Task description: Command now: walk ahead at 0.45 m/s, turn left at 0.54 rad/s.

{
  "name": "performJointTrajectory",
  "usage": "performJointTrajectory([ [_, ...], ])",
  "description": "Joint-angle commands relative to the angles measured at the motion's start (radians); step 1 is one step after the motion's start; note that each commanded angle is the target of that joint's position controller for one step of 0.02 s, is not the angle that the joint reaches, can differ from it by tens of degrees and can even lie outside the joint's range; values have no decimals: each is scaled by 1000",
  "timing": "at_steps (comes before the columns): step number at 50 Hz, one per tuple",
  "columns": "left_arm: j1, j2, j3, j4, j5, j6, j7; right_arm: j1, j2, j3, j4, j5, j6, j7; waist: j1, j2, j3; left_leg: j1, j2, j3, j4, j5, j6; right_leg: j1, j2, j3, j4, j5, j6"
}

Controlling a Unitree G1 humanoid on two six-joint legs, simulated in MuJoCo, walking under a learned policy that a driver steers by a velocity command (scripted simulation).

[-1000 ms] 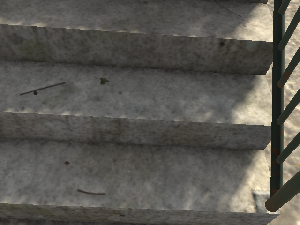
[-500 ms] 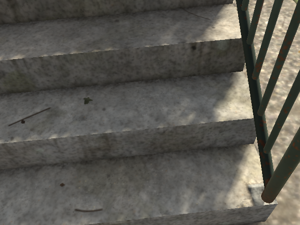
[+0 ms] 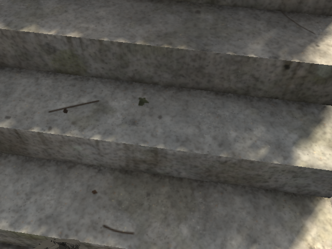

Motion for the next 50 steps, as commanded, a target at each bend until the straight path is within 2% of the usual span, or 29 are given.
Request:
performJointTrajectory([
  [1, 309, 153, 51, 22, 13, -17, 40, -130, -158, -30, -96, 18, -23, 6, 207, 71, -208, -261, 100, -61, 368, 820, 35, 537, 20, -20, -127, 68, -44],
  [2, 443, 211, 67, 31, 42, -26, 55, -143, -78, -7, -130, 23, -31, 7, 250, -60, -291, -421, 27, -23, 628, 396, 23, 714, -218, 220, -201, -99, -81],
  [3, 381, 287, 75, 22, 53, -17, 55, -41, 5, 13, -171, 20, -17, 1, 125, -248, -272, -618, -65, 55, 802, -214, 23, 692, -456, 623, -344, -78, -156],
  [4, 299, 224, 76, 7, 34, -8, 48, 3, -65, 4, -139, -14, 11, -5, 66, -131, -216, -632, 51, 71, 929, -164, 31, 544, -475, 687, -357, -378, -218],
  [5, 219, 118, 51, -22, 18, -9, 38, -53, -102, -3, -138, -33, 19, 8, 63, -27, -105, -643, 93, 89, 929, -77, 30, 414, -405, 564, -393, -495, -209],
  [7, 191, 70, 38, -30, 17, -25, 34, -125, -77, 0, -158, -37, 26, 29, 60, -60, -24, -638, 127, 124, 931, -1, 4, 298, -311, 324, -433, -267, -180],
  [12, 306, 75, 52, 16, 8, -67, 27, -208, -33, 7, -226, -40, 49, 43, 55, -35, -74, -730, 141, 148, 1024, 112, -33, 334, -306, 69, -388, 262, -215],
  [17, 319, 81, 62, 18, 16, -60, 22, -338, -14, 14, -307, -41, 62, 60, 69, -62, -51, -771, 168, 164, 816, 186, -48, 351, -305, -65, -370, 268, -179],
  [21, 326, 82, 63, 6, 11, -46, 19, -407, 48, 47, -346, -25, 69, 51, 95, -83, -83, -515, 129, 295, 516, 133, -18, 302, -294, -147, -340, 392, -147],
  [23, 356, 114, 68, 16, 4, -36, 15, -332, 14, 34, -331, -31, 54, 37, 80, -82, -140, -395, 60, 315, 374, 121, 6, 398, -287, -169, -164, 759, -137],
  [24, 333, 123, 67, 8, -10, -28, 13, -207, 6, 22, -299, -39, 36, 31, 24, -90, -208, -294, 26, 329, 256, 192, 29, 434, -261, -186, -4, 876, -125],
  [25, 312, 122, 67, 2, -38, -16, 11, -79, 5, 16, -251, -43, 12, 31, -40, -77, -241, -138, 2, 345, 37, 354, 32, 387, -216, -216, 179, 764, -99],
  [26, 326, 60, 48, -12, -45, -17, 13, -28, -40, 10, -218, -64, -7, 29, -43, -10, -235, 62, 100, 247, 31, 510, 12, 145, -170, -191, 404, 278, -68],
  [27, 426, -99, 13, -39, -42, -13, 8, 35, -203, -20, -221, -71, -6, 19, 34, 273, -305, 276, 457, -128, 182, 1329, 99, -162, -40, -154, 824, -399, -9],
  [28, 457, -52, 24, -5, -58, 14, 29, 104, -246, -48, -231, -49, 13, 3, -58, 171, -489, 231, 556, -189, 82, 1120, 274, -155, 11, 22, 1125, -302, -16],
  [29, 356, -45, 33, -27, -35, 22, 37, 19, -223, -44, -239, -39, 21, 4, -26, 132, -332, 82, 512, -150, 5, 674, 291, -297, 5, 28, 1335, -256, -21],
  [30, 242, -44, 37, -62, -9, 15, 32, -47, -156, -23, -227, -33, 19, 9, -3, 110, -157, -13, 443, -104, -26, 385, 228, -455, -3, 15, 1431, -237, -36],
  [33, 196, -110, 24, -112, -2, 35, 22, -11, 18, 42, -148, -32, 3, 7, 72, 80, -55, -174, 386, 37, -53, 152, 107, -601, 13, 59, 1593, -199, -84],
  [36, 84, -199, -10, -194, -10, 62, 37, 62, 2, 47, -68, -32, -22, 5, 79, 106, -21, -161, 429, 33, -119, -137, 100, -863, 66, 81, 1876, -268, -123],
  [37, 60, -201, -16, -220, -10, 64, 42, 61, -6, 51, -57, -26, -29, 4, 96, 89, 7, -173, 441, 52, -142, -176, 89, -921, 61, 99, 1884, -272, -123],
  [39, -34, -208, -34, -290, 0, 73, 53, 37, 10, 71, -36, -17, -46, 0, 135, 45, 60, -278, 420, 131, -200, -100, 49, -926, 42, 75, 1799, -241, -131],
  [41, -96, -207, -49, -332, -1, 85, 49, 26, -1, 83, -25, -10, -55, -6, 133, 21, 57, -360, 327, 248, -247, -11, 31, -829, 40, -27, 1573, -182, -112],
  [44, -131, -194, -69, -379, 14, 102, 37, 73, -77, 74, -5, 11, -42, -58, 107, 74, -10, -213, 314, 309, -371, 385, 102, -669, -27, -131, 1246, -299, -97],
  [45, -131, -192, -74, -372, 7, 95, 31, 81, -76, 77, -4, 33, -32, -70, 107, 71, -36, -126, 299, 381, -364, 647, 100, -564, -37, -145, 1052, -356, -113],
  [46, -35, -185, -71, -301, -11, 95, 25, 57, -66, 82, -42, 46, -24, -70, 116, 36, -137, -149, 271, 460, -267, 1126, 102, -301, 29, -248, 898, -354, -124],
  [47, 40, -189, -67, -272, -29, 101, 30, 86, -139, 64, -58, 37, -22, -78, 142, 151, -220, -79, 329, 456, -149, 1633, 128, -174, 87, -283, 843, -430, -130],
  [48, 179, -170, -54, -219, -24, 102, 31, 60, -185, 46, -85, 34, -19, -82, 191, 240, -326, 33, 382, 461, 38, 1973, 137, -94, 134, -277, 819, -457, -150],
  [49, 253, -108, -36, -218, -16, 86, 30, 45, -220, 27, -120, 45, -12, -65, 212, 310, -418, 86, 410, 452, 249, 2094, 151, 11, 174, -222, 672, -498, -182],
  [50, 290, -43, -7, -206, 4, 73, 19, 34, -226, 17, -170, 32, -16, -49, 234, 292, -472, -9, 400, 423, 478, 1880, 130, 167, 172, -18, 513, -464, -219],
])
